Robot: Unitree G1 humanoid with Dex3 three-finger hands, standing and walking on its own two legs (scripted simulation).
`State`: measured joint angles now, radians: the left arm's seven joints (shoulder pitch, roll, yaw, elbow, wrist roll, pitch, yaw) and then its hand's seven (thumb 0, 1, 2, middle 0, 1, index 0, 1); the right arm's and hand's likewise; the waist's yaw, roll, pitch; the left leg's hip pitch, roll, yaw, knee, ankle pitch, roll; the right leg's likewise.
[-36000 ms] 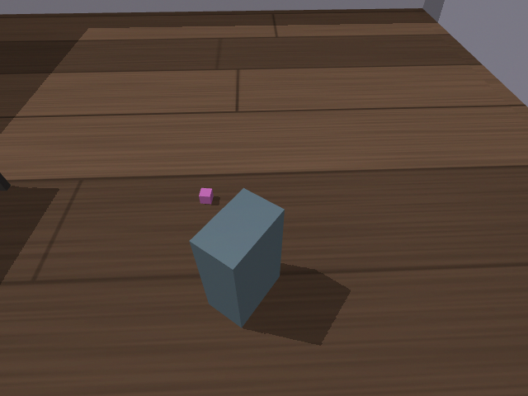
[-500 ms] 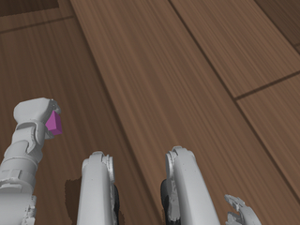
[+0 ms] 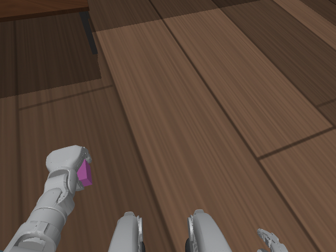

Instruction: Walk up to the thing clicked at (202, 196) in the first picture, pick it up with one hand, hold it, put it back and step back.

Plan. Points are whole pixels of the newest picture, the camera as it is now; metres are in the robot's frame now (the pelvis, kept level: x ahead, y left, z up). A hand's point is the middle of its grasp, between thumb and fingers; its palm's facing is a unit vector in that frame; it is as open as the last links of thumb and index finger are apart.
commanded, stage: lift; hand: left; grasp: from above
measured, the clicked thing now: (78, 174) +0.35 +0.25 -0.12
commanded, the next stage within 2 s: hold in 0.54 s
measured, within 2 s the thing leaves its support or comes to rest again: neither
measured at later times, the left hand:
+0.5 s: hand (71, 152) +0.36 +0.22 +0.01, palm faces -0.42 -0.14 -0.90, open 8.6 cm
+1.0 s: hand (67, 137) +0.37 +0.21 +0.06, palm faces -0.41 -0.11 -0.90, open 8.6 cm
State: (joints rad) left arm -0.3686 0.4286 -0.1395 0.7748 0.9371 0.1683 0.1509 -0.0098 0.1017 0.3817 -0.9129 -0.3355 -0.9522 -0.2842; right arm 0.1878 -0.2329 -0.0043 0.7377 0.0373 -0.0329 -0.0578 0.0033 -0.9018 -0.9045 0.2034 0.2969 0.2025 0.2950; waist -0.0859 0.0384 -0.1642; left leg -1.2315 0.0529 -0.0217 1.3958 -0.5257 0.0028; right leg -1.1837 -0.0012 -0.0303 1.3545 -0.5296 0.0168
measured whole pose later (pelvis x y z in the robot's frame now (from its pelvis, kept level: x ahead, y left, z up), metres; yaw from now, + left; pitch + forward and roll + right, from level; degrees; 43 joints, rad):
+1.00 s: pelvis +0.06 +0.00 +0.13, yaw +0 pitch +6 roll +0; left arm -0.34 0.32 -0.22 0.82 0.95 0.18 0.14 -0.01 0.10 0.38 -0.92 -0.28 -0.95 -0.28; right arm 0.24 -0.25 -0.03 0.74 0.04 -0.01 -0.02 0.01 -0.89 -0.90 0.20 0.30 0.20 0.29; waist -0.04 0.03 -0.06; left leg -0.44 0.03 0.04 0.65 -0.31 0.00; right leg -0.43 -0.02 0.01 0.65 -0.32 0.02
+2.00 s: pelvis +0.05 -0.01 +0.14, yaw +0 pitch +0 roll +0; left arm -0.24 0.34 -0.24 0.62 0.96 0.19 0.00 -0.01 0.11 0.37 -0.91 -0.30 -0.94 -0.29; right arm 0.19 -0.25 -0.02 0.69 0.05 0.03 -0.02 0.01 -0.90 -0.91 0.20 0.30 0.20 0.29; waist 0.00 0.05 -0.01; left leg -0.27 0.03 0.04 0.49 -0.22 -0.01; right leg -0.27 -0.02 0.01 0.51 -0.25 0.01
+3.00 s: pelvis +0.05 +0.00 +0.14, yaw +0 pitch +4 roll +0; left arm -0.31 0.31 -0.21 0.91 1.03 0.10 0.20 -0.02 0.14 0.35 -0.88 -0.37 -0.91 -0.32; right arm 0.21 -0.25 -0.04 0.71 0.03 0.04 0.01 0.00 -0.88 -0.90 0.20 0.30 0.20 0.29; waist -0.02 0.02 0.00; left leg -0.37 0.02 0.04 0.55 -0.25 0.00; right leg -0.36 -0.02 0.01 0.55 -0.27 0.02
